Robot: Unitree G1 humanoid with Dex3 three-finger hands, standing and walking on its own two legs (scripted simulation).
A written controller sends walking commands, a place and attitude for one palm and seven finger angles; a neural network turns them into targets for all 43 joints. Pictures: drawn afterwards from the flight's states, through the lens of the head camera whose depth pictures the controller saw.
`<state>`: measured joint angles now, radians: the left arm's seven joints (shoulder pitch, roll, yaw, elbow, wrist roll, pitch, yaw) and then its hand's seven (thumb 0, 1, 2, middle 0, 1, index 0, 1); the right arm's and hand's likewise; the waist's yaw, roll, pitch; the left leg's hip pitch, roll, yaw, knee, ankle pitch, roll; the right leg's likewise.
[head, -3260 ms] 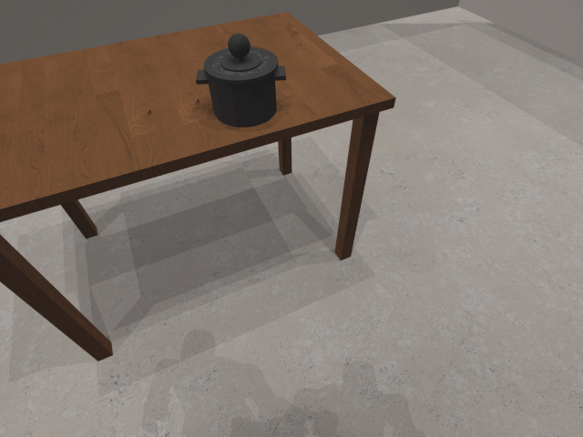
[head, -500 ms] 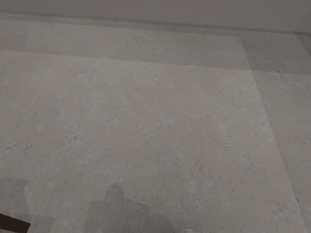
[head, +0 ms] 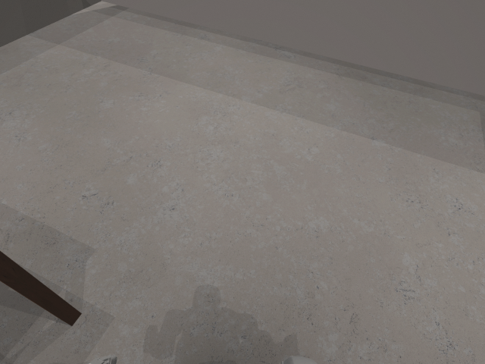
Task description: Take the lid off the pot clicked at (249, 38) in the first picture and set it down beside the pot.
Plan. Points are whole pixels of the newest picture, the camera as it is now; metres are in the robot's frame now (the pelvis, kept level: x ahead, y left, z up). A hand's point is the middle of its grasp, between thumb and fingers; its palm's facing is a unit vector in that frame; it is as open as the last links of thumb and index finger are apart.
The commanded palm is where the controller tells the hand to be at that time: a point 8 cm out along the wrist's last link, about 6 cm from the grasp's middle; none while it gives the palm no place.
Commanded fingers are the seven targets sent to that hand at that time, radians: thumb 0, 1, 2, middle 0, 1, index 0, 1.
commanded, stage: turn to face it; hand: left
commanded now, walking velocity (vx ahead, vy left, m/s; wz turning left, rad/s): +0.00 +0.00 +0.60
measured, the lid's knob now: out of the picture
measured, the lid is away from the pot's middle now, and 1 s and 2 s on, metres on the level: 0.00 0.00 0.00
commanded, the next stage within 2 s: take the last steps up to it in 1.74 s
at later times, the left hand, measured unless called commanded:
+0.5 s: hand out of the picture -0.06 +0.16 -0.16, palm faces +0.40 -0.88 -0.26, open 7.4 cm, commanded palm none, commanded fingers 0.00 0.90 0.90 -0.20 -0.30 -0.20 -0.30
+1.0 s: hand out of the picture -0.07 +0.17 -0.14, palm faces +0.60 -0.73 -0.32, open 7.4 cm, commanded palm none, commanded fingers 0.00 0.90 0.90 -0.20 -0.30 -0.20 -0.30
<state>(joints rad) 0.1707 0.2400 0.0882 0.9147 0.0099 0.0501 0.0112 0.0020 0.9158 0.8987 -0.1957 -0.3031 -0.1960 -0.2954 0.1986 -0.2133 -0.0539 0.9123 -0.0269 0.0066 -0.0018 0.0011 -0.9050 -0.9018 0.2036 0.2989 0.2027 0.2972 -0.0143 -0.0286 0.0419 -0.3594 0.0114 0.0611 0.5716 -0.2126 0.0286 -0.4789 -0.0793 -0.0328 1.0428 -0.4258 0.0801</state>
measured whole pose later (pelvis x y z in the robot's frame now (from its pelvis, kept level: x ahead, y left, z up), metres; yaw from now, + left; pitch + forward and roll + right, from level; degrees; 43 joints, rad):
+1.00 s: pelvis -0.02 -0.07 +0.00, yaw +38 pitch +0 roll +0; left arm 0.18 0.22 0.06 0.85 0.01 0.02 0.02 0.00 0.91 0.90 -0.20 -0.30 -0.20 -0.30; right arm 0.21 -0.25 -0.09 0.93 -0.02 0.07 0.01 0.01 -0.90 -0.90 0.21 0.30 0.20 0.30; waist -0.03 0.06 0.06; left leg -0.44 -0.07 -0.11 0.76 -0.39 -0.01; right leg -0.28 -0.03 -0.04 0.58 -0.31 0.01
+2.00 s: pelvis -0.02 -0.07 +0.02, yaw +63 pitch -1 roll +2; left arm 0.28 0.14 0.04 0.95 0.02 -0.02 0.02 0.00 0.91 0.90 -0.20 -0.30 -0.20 -0.30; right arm 0.21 -0.23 -0.07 1.01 -0.03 0.06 0.02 0.01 -0.91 -0.90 0.20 0.30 0.20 0.30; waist 0.00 0.03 0.06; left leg -0.47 0.01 -0.02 1.10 -0.35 -0.04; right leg -0.17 -0.05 -0.12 0.46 -0.27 -0.04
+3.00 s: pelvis +0.05 +0.23 +0.02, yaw +64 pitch +0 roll +1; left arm 0.22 0.16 0.06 1.02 0.01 -0.06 0.01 -0.01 0.95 0.90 -0.20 -0.30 -0.20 -0.30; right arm 0.28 -0.16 -0.04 1.07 -0.02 -0.02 0.00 0.01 -0.91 -0.90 0.20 0.30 0.20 0.30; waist -0.03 0.03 0.05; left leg -0.50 0.10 0.05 0.97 -0.30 -0.01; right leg -0.20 -0.01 -0.13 0.42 -0.23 -0.06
